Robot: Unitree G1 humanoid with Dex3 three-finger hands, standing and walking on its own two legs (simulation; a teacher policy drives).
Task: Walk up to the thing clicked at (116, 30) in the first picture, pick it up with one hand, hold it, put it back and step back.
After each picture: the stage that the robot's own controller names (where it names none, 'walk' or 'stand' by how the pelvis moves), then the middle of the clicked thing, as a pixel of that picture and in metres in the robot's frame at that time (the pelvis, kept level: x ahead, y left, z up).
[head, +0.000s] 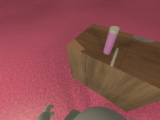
stand; (110, 41) +0.65 -0.12 +0.08
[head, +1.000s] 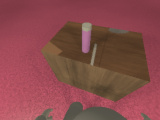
walk; (86, 39) +0.59 +0.11 +0.09
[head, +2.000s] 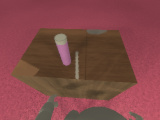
stand; (64, 51) +0.44 +0.21 +0.08
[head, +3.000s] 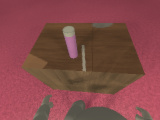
walk; (71, 44) +0.50 +0.18 +0.09
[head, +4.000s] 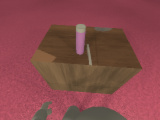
stand; (80, 40) +0.58 +0.13 +0.09
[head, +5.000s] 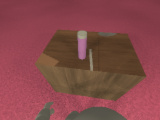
stand; (82, 46) +0.56 +0.12 +0.08
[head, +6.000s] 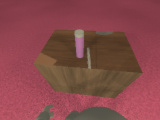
stand; (79, 45) +0.57 +0.14 +0.07
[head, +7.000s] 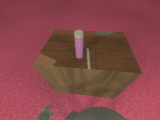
stand; (79, 45) +0.56 +0.14 +0.07
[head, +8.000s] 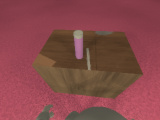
stand; (78, 46) +0.55 +0.14 +0.07
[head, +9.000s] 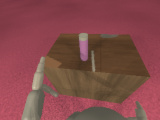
rise first; (83, 48) +0.55 +0.14 +0.08
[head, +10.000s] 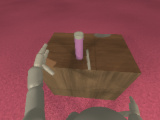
go down; (79, 46) +0.57 +0.13 +0.08
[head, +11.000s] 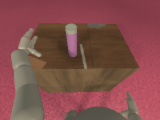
go down; (72, 42) +0.53 +0.14 +0.10
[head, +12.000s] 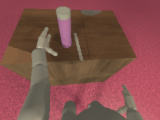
close in; (65, 30) +0.56 +0.15 +0.13
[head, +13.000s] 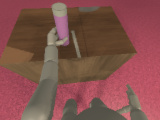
close; (62, 28) +0.57 +0.15 +0.15
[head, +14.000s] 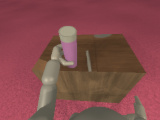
lift; (70, 51) +0.33 +0.14 +0.25
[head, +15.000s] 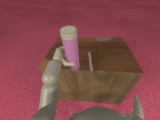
lift; (71, 52) +0.31 +0.13 +0.26
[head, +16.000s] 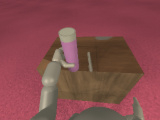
hold; (71, 53) +0.31 +0.14 +0.25
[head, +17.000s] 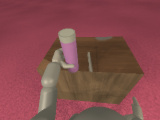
hold; (70, 54) +0.31 +0.14 +0.25
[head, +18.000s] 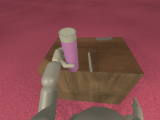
crouch; (71, 53) +0.31 +0.14 +0.25
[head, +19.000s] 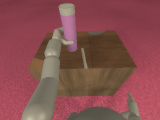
crouch; (69, 31) +0.45 +0.13 +0.28
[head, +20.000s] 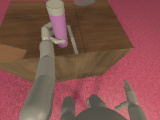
lower; (59, 28) +0.53 +0.13 +0.16
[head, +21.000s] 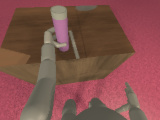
lower; (61, 32) +0.52 +0.13 +0.15
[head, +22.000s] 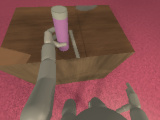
lower; (62, 32) +0.52 +0.14 +0.15
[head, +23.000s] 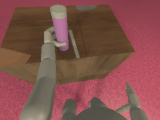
lower; (61, 32) +0.53 +0.14 +0.15
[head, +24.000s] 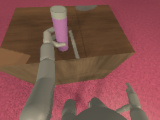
loosen; (61, 32) +0.52 +0.14 +0.15
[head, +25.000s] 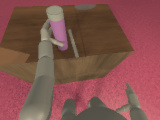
withdraw; (59, 32) +0.52 +0.14 +0.15
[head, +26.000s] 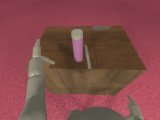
sink last; (77, 47) +0.49 +0.12 +0.11
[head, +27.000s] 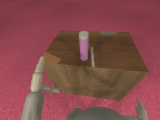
stand; (84, 47) +0.54 +0.13 +0.10
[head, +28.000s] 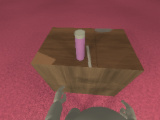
stand; (80, 46) +0.52 +0.13 +0.09
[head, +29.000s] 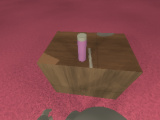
stand; (82, 48) +0.55 +0.12 +0.08
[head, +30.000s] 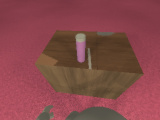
stand; (80, 49) +0.52 +0.12 +0.07
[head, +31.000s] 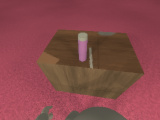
stand; (82, 48) +0.54 +0.11 +0.07
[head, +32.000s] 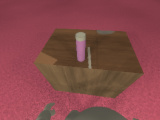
stand; (80, 48) +0.52 +0.13 +0.07
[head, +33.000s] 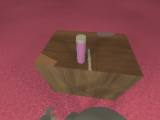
stand; (81, 50) +0.51 +0.12 +0.07
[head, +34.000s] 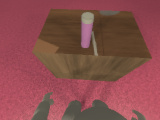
walk; (86, 33) +0.57 +0.08 +0.09
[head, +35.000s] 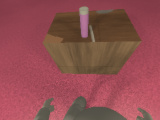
walk; (84, 24) +0.75 +0.14 +0.09
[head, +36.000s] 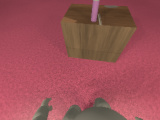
walk; (95, 9) +1.12 +0.03 +0.09
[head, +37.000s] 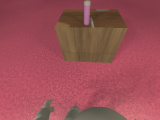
stand; (86, 13) +1.12 +0.12 +0.10
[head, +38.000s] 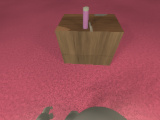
stand; (85, 18) +1.13 +0.14 +0.07
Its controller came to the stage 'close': yes
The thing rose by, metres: 0.20
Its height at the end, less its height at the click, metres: +0.00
